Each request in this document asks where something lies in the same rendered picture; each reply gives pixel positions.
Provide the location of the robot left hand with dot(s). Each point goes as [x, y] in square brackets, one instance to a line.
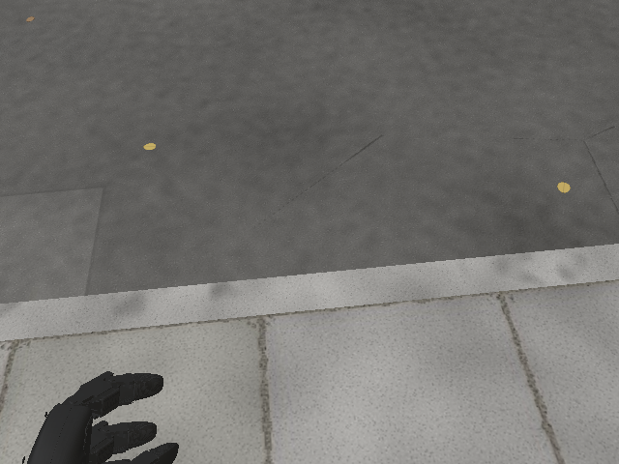
[68, 437]

